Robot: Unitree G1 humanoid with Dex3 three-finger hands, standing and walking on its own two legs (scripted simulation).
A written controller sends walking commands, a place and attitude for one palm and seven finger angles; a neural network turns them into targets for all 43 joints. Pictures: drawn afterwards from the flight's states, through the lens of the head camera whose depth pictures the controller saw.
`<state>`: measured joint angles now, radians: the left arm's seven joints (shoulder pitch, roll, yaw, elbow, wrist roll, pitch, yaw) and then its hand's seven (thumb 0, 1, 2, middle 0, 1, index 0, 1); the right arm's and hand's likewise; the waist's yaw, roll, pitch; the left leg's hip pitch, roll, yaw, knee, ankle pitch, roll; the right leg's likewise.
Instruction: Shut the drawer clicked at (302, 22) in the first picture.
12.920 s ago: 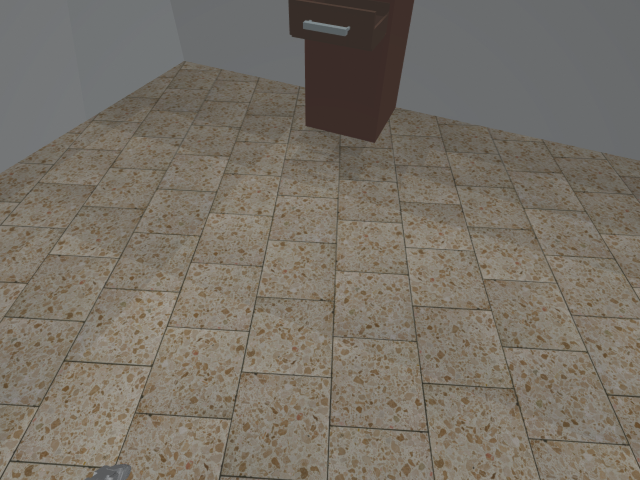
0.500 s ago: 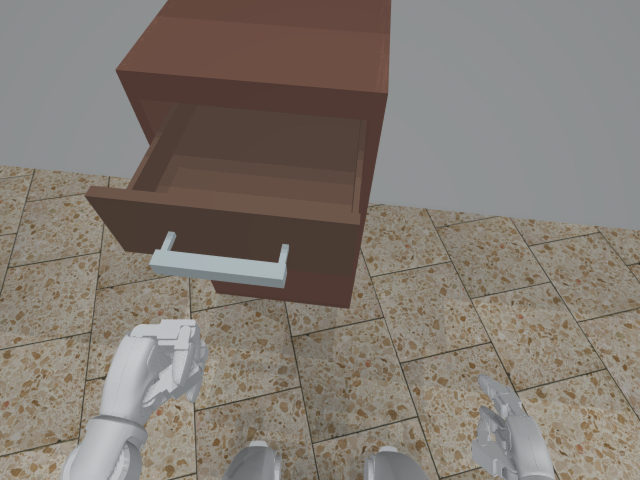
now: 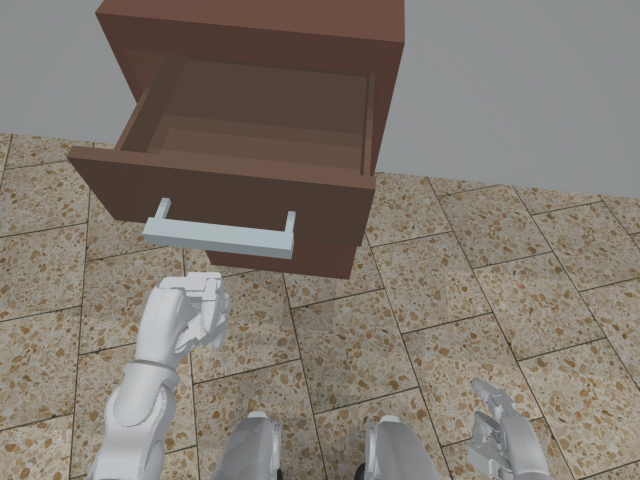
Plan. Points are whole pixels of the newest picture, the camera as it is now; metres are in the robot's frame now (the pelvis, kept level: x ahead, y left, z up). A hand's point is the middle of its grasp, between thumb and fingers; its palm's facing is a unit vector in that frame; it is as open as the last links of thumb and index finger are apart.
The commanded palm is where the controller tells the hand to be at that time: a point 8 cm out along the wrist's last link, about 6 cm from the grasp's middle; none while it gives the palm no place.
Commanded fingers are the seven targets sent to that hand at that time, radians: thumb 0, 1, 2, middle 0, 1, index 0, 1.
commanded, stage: bring the fist close to the handle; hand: left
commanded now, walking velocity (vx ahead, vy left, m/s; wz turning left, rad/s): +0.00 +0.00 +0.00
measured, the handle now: (224, 224) +0.44 +0.15 +0.01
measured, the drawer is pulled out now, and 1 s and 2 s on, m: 0.22 0.22 0.10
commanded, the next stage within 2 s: push the drawer shut in 0.62 s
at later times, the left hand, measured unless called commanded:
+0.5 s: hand (237, 301) +0.33 +0.12 +0.00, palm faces -0.12 -0.99 -0.04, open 3.3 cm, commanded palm +0.31 +0.18 +0.01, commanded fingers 0.00 0.90 0.90 -1.40 -1.60 -1.40 -1.60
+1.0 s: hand (236, 281) +0.35 +0.12 +0.01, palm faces -0.11 -0.99 -0.05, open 3.3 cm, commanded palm +0.34 +0.17 +0.01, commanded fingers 0.00 0.90 0.90 -1.40 -1.60 -1.40 -1.60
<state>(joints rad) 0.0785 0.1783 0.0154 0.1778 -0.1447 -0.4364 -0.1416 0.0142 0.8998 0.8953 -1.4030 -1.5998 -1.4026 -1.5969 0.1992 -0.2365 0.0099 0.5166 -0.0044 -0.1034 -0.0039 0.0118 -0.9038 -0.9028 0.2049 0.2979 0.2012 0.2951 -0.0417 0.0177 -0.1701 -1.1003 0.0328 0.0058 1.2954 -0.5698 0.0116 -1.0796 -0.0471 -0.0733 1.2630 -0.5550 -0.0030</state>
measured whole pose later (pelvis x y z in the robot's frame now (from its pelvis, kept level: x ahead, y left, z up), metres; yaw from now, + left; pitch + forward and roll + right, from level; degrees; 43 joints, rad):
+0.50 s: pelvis +0.00 -0.01 -0.01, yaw +0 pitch +24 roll -1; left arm -0.05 0.18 0.04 0.30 -0.14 -0.42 -0.13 0.01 0.90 0.90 -1.40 -1.60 -1.40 -1.60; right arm 0.21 -0.24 0.01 0.53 0.00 0.00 0.01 0.01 -0.91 -0.90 0.20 0.30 0.20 0.29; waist -0.05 0.02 -0.19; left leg -1.17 0.04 0.01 1.34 -0.59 0.00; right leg -1.16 -0.04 -0.07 1.31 -0.58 -0.01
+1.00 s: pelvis -0.01 -0.01 -0.02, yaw +0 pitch +24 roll -1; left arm -0.19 0.22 0.09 0.40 -0.15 -0.45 -0.14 0.02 0.90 0.90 -1.40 -1.60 -1.40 -1.60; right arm 0.18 -0.24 0.01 0.54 0.00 -0.02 0.00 0.01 -0.91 -0.90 0.20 0.30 0.20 0.29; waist -0.06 0.02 -0.18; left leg -1.21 0.04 -0.01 1.37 -0.58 -0.01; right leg -1.19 -0.04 -0.08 1.34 -0.57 -0.03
